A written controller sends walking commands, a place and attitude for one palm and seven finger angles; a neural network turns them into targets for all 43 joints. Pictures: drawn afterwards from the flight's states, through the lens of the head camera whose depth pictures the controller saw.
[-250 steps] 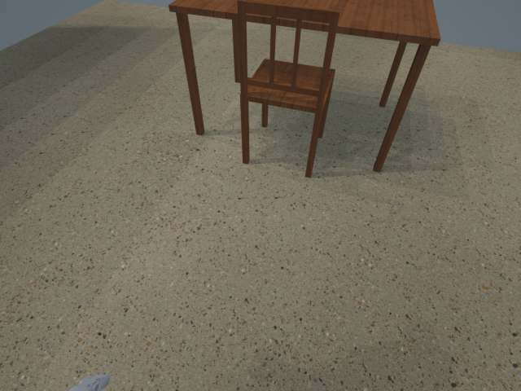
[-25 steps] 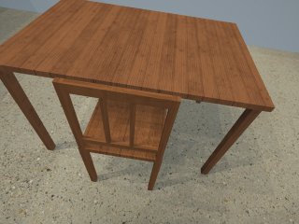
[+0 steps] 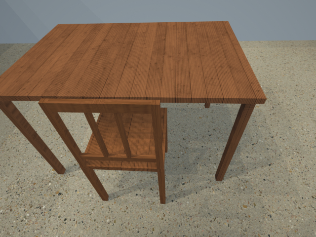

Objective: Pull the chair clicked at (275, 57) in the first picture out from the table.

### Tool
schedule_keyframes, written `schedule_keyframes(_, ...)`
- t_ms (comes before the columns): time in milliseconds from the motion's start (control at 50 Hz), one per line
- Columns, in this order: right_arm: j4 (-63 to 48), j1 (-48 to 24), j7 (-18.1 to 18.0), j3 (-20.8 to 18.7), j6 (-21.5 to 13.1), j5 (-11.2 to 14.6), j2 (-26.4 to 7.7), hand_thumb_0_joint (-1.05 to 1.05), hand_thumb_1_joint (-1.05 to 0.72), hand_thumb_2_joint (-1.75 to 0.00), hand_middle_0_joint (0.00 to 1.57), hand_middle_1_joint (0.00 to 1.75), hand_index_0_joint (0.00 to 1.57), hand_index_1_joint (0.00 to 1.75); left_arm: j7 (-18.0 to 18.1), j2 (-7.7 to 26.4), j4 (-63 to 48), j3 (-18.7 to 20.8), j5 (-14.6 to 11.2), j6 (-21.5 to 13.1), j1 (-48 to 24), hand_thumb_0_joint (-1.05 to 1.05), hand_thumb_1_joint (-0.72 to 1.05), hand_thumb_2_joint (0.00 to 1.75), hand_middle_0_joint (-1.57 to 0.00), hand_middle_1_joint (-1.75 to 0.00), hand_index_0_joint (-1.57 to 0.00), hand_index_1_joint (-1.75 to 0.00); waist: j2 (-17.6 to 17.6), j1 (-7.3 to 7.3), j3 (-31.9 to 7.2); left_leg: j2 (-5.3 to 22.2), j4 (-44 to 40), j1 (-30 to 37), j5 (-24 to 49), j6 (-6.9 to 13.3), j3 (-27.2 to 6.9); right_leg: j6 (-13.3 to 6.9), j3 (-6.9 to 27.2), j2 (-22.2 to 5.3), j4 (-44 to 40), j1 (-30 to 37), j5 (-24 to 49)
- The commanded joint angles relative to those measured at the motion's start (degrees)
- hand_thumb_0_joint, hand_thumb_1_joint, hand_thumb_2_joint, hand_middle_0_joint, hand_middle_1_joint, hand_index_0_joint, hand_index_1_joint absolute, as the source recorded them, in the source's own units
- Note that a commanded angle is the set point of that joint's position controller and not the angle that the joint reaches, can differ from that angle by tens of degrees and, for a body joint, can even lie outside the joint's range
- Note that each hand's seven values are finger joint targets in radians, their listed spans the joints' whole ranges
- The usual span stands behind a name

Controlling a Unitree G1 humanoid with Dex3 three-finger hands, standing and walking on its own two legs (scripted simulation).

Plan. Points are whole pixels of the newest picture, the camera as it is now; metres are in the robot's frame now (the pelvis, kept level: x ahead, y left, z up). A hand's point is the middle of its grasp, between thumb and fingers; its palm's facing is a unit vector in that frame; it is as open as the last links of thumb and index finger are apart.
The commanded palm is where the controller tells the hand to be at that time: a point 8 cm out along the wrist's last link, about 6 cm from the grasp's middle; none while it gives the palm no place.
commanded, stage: come to a stop and stand still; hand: left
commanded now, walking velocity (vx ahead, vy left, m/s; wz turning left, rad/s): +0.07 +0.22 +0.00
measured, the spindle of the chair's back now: (98, 135) +0.49 +0.28 -0.10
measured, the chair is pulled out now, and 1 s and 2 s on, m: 0.00 0.00 0.00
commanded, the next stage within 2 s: look again from close up in 0.74 s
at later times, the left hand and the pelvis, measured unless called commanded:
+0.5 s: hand out of the picture -0.02 +0.23 -0.18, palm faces +0.11 -0.97 -0.23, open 7.4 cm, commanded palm none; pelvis -0.02 +0.04 +0.00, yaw +1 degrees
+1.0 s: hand out of the picture -0.02 +0.22 -0.17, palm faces +0.03 -0.97 -0.22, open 7.3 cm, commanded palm none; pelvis -0.02 +0.04 +0.00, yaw +2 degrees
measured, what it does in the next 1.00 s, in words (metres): steps on the spot: left foot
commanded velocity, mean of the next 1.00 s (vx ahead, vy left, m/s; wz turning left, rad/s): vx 0.00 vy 0.03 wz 0.00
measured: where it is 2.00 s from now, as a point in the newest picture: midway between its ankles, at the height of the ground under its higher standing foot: outside the picture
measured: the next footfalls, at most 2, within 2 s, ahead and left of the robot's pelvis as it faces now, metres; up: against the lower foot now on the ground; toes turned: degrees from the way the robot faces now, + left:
left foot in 0.38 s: -0.01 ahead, +0.16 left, +0.00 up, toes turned +5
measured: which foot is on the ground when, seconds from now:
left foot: up 0.00-0.36, down 0.38-1.00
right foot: down 0.00-1.00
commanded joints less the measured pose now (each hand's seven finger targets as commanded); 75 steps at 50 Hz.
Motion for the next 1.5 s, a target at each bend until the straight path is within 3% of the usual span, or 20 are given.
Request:
schedule_keyframes(0,-2.6,0.8,0.4,-0.4,-1.6,-0.3,-3.3,0.0,-0.9,-0.9,0.2,0.3,0.2,0.3,0.4,11.1,-3.9,2.1,0.0,-1.9,-2.2,0.0,0.9,0.9,-0.2,-0.3,-0.2,-0.3,-9.3,-0.58,8.4,0.1,10.8,-3.6,0.6,-0.2,-4.3,-6.4,15.9,-14.6,-22.0,-8.8,-3.9)
schedule_keyframes(100,-3.7,1.8,-0.2,-0.3,-2.1,0.0,-3.5,0.0,-0.9,-0.9,0.2,0.3,0.2,0.3,0.7,10.9,-3.0,3.0,0.0,-2.5,3.7,0.0,0.9,0.9,-0.2,-0.3,-0.2,-0.3,-9.1,1.89,1.6,-0.9,14.4,-8.3,-1.2,-2.0,-4.1,-8.0,11.2,-15.7,-13.5,6.7,25.1)
schedule_keyframes(180,-5.0,0.6,-0.7,-0.1,-2.0,0.2,-2.9,0.0,-0.9,-0.9,0.2,0.3,0.2,0.3,1.2,10.9,-2.1,3.4,0.2,-2.2,5.7,0.0,0.9,0.9,-0.2,-0.3,-0.2,-0.3,-11.3,3.17,-1.2,-0.8,11.0,-7.4,-5.0,-2.4,-3.8,-9.9,11.9,-16.9,-10.7,10.9,34.6)
schedule_keyframes(260,-4.5,2.3,-0.8,0.5,-2.7,0.5,-1.7,0.0,-0.9,-0.9,0.2,0.3,0.2,0.3,0.9,11.1,-2.1,3.4,0.5,-1.7,2.8,0.0,0.9,0.9,-0.2,-0.3,-0.2,-0.3,-13.7,1.91,-2.3,-1.5,-1.6,1.7,-3.1,-1.5,-2.4,-8.5,11.0,-14.8,-10.3,6.1,28.3)
schedule_keyframes(300,-2.6,6.0,-1.0,0.8,-3.2,0.6,-1.4,0.0,-0.9,-0.9,0.2,0.3,0.2,0.3,0.7,10.5,-2.1,3.1,-0.1,-1.4,0.2,0.0,0.9,0.9,-0.2,-0.3,-0.2,-0.3,-13.4,-0.24,-2.6,-2.5,-12.9,12.0,6.8,-1.1,-0.8,-5.1,8.2,-11.4,-8.3,0.1,20.6)
schedule_keyframes(320,-1.8,7.6,-1.2,0.8,-3.8,0.5,-2.2,0.0,-0.9,-0.9,0.2,0.3,0.2,0.3,0.6,9.4,-2.1,2.9,-0.4,-1.2,-0.6,0.0,0.9,0.9,-0.2,-0.3,-0.2,-0.3,-10.7,-0.91,-2.9,-1.0,-16.4,15.6,10.4,-0.7,-1.5,-3.2,6.3,-8.7,-5.8,-1.8,16.8)
schedule_keyframes(360,-2.3,5.9,-1.5,0.3,-4.5,-0.1,-7.3,0.0,-0.9,-0.9,0.2,0.3,0.2,0.3,0.3,5.0,-2.3,1.9,-0.7,-0.8,1.2,0.0,0.9,0.9,-0.2,-0.3,-0.2,-0.3,4.7,0.54,-3.2,10.5,-17.5,15.7,23.3,3.8,-12.6,0.6,0.7,-2.5,-0.3,-5.9,2.8)
schedule_keyframes(380,-3.1,3.4,-1.7,0.3,-4.0,-0.1,-8.0,0.0,-0.9,-0.9,0.2,0.3,0.2,0.3,0.3,4.1,-1.9,1.6,-0.4,-0.5,1.0,0.0,0.9,0.9,-0.2,-0.3,-0.2,-0.3,4.8,1.24,-0.9,13.1,-18.9,10.1,21.9,6.3,-13.1,1.5,-1.0,-1.8,1.1,-3.6,-2.4)
schedule_keyframes(400,-3.3,1.8,-1.9,0.7,-4.0,-0.4,-7.8,0.0,-0.9,-0.9,0.2,0.3,0.2,0.3,0.2,3.4,-1.8,1.3,-0.4,-0.5,0.8,0.0,0.9,0.9,-0.2,-0.3,-0.2,-0.3,2.8,1.68,1.4,11.6,-18.4,7.4,21.5,6.0,-10.9,1.5,-0.7,-1.4,0.3,-3.4,-0.8)
schedule_keyframes(440,-2.1,1.5,-2.3,1.4,-4.5,-0.1,-5.4,0.0,-0.9,-0.9,0.2,0.3,0.2,0.3,0.1,4.5,-0.3,1.0,-0.3,-0.3,-0.5,0.0,0.9,0.9,-0.2,-0.3,-0.2,-0.3,8.6,1.06,2.5,8.3,-18.8,9.6,28.6,4.9,-9.3,1.7,-0.7,-1.7,-0.3,-2.7,2.2)
schedule_keyframes(480,-1.7,1.6,-2.6,1.7,-4.6,0.2,-4.9,0.0,-0.9,-0.9,0.2,0.3,0.2,0.3,0.0,5.4,0.8,0.9,-0.5,-0.6,1.1,0.0,0.9,0.9,-0.2,-0.3,-0.2,-0.3,7.0,1.42,2.2,7.1,-16.8,11.0,30.5,4.4,-7.4,1.3,0.5,-2.1,-3.7,-0.8,5.9)
schedule_keyframes(580,-0.9,2.2,-2.2,1.7,-4.4,0.5,-4.0,0.0,-0.9,-0.9,0.2,0.3,0.2,0.3,-0.1,6.1,2.5,0.4,-0.3,-1.0,0.5,0.0,0.9,0.9,-0.2,-0.3,-0.2,-0.3,-1.4,0.34,4.3,4.5,-17.5,9.4,16.2,2.0,-5.9,1.4,2.1,-3.5,-8.5,0.5,12.2)
schedule_keyframes(800,0.7,3.4,-2.0,2.3,-5.2,0.4,-3.6,0.0,-0.9,-0.9,0.2,0.3,0.2,0.3,-0.1,5.8,3.4,0.1,-0.5,-1.5,0.8,0.0,0.9,0.9,-0.2,-0.3,-0.2,-0.3,-0.2,0.41,2.9,3.9,-19.1,9.7,14.2,1.6,-6.1,1.3,2.2,-4.1,-10.0,2.3,12.5)
schedule_keyframes(820,-3.0,0.6,-1.2,2.3,-6.4,0.8,-5.6,0.0,-0.9,-0.9,0.2,0.3,0.2,0.3,2.4,7.1,4.1,-0.6,0.2,-3.5,5.1,0.0,0.9,0.9,-0.2,-0.3,-0.2,-0.3,-1.8,1.23,2.9,5.1,-7.0,6.8,25.4,0.2,-4.0,0.5,4.9,-6.7,-6.4,1.3,30.8)
schedule_keyframes(840,-3.7,5.0,-1.0,2.2,-6.2,0.3,-3.5,0.0,-0.9,-0.9,0.2,0.3,0.2,0.3,1.9,8.9,1.8,-0.2,-0.3,-4.0,3.3,0.0,0.9,0.9,-0.2,-0.3,-0.2,-0.3,1.2,-1.26,-2.9,2.5,-10.2,7.9,14.3,0.4,-4.8,-0.8,4.3,-7.0,-3.9,4.0,22.7)
schedule_keyframes(860,-3.3,4.8,-1.1,2.5,-6.5,0.2,-3.3,0.0,-0.9,-0.9,0.2,0.3,0.2,0.3,1.2,7.8,1.3,-0.6,-0.5,-3.7,1.8,0.0,0.9,0.9,-0.2,-0.3,-0.2,-0.3,4.7,-0.47,-0.4,3.1,-12.8,7.0,14.1,1.2,-5.3,-1.1,3.4,-5.6,-3.7,1.7,14.3)
schedule_keyframes(900,-4.1,5.9,-1.0,2.8,-6.3,0.0,-3.7,0.0,-0.9,-0.9,0.2,0.3,0.2,0.3,0.5,7.5,0.5,-0.4,-0.4,-3.3,2.1,0.0,0.9,0.9,-0.2,-0.3,-0.2,-0.3,5.4,-0.48,-3.2,4.0,-12.1,6.8,15.3,2.1,-6.0,-1.0,1.3,-3.7,-3.4,2.7,8.6)
schedule_keyframes(1000,-3.9,7.4,-1.2,3.1,-6.2,0.2,-3.5,0.0,-0.9,-0.9,0.2,0.3,0.2,0.3,-0.1,6.2,0.3,-0.8,-0.7,-2.9,1.1,0.0,0.9,0.9,-0.2,-0.3,-0.2,-0.3,-2.2,-0.72,3.9,3.4,-13.8,4.5,12.4,2.6,-6.4,-0.8,1.7,-3.4,-4.4,-0.4,8.4)
schedule_keyframes(1220,-1.0,7.8,-1.2,3.4,-6.0,0.1,-2.8,0.0,-0.9,-0.9,0.2,0.3,0.2,0.3,-0.1,6.5,0.3,-0.4,-0.9,-2.9,1.7,0.0,0.9,0.9,-0.2,-0.3,-0.2,-0.3,-4.4,-0.41,4.0,2.5,-15.3,6.8,10.2,2.1,-5.0,-0.5,3.1,-3.9,-6.0,-0.9,9.2)
schedule_keyframes(1480,1.2,7.0,-1.4,3.4,-5.9,0.2,-1.6,0.0,-0.9,-0.9,0.2,0.3,0.2,0.3,-0.2,6.6,0.9,-0.1,-0.8,-3.3,1.8,0.0,0.9,0.9,-0.2,-0.3,-0.2,-0.3,-1.7,-0.3,2.7,2.9,-15.5,8.7,11.9,1.3,-4.0,-0.9,3.5,-4.1,-7.4,0.0,12.9)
